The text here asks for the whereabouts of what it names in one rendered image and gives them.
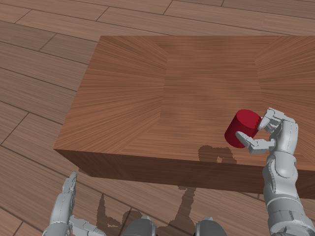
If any left robot hand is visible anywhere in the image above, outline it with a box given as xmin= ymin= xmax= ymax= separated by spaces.
xmin=49 ymin=171 xmax=107 ymax=236

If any can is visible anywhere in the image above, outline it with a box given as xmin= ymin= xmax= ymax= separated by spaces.
xmin=224 ymin=109 xmax=262 ymax=148

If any right robot arm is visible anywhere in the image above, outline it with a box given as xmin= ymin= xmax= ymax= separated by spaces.
xmin=262 ymin=151 xmax=315 ymax=236

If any left robot arm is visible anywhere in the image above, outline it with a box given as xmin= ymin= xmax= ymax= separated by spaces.
xmin=42 ymin=223 xmax=70 ymax=236

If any right robot hand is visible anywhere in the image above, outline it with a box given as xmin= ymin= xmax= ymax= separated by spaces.
xmin=235 ymin=108 xmax=298 ymax=155

